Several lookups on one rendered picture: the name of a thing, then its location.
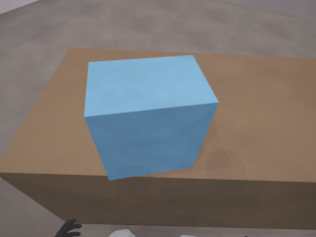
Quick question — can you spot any carton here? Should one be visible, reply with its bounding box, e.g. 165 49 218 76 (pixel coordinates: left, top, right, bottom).
84 55 219 181

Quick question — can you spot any pedestal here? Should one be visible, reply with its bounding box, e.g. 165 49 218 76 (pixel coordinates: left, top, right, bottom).
0 47 316 230

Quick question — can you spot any robot left hand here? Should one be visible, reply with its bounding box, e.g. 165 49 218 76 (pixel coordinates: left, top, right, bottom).
54 218 82 237

